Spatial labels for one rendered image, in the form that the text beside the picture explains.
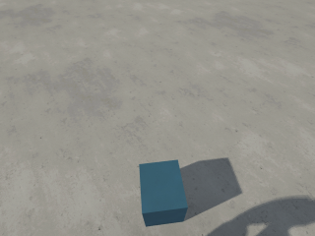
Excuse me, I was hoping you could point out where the carton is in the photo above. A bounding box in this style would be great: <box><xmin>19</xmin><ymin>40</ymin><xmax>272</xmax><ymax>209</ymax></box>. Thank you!
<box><xmin>139</xmin><ymin>159</ymin><xmax>188</xmax><ymax>227</ymax></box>

